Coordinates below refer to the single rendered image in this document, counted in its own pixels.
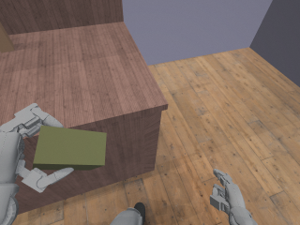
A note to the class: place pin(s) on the left robot forearm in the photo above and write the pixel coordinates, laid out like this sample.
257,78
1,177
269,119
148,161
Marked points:
9,206

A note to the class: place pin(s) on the left robot foot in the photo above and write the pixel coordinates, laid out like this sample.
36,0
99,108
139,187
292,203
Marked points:
141,208

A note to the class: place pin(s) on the table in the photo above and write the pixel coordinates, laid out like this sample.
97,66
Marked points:
78,62

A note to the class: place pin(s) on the left robot hand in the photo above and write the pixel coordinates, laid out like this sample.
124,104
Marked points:
27,122

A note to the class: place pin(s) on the right robot hand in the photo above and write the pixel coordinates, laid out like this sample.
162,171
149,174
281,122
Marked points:
228,198

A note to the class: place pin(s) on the right robot forearm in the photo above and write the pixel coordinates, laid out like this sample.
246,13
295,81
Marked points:
240,216

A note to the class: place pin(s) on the left robot thigh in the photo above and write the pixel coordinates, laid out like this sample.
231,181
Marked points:
128,217

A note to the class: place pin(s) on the sponge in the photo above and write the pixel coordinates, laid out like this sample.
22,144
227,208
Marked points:
60,147

